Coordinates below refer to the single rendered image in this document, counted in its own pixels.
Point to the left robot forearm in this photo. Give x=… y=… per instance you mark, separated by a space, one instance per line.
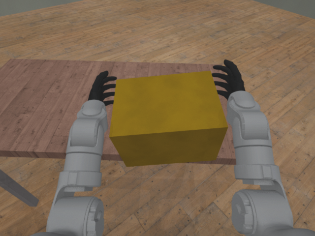
x=83 y=153

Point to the right robot forearm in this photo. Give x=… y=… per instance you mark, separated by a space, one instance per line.
x=253 y=145

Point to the carton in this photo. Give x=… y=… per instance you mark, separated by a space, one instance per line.
x=167 y=119

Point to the table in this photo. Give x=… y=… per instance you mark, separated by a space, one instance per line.
x=40 y=99

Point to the left robot hand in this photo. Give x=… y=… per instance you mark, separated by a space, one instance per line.
x=98 y=88

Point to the right robot hand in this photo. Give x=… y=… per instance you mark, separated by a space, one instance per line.
x=233 y=79

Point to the robot right upper arm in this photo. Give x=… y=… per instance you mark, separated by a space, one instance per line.
x=263 y=213

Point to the robot left upper arm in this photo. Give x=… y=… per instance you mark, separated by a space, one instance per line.
x=76 y=216

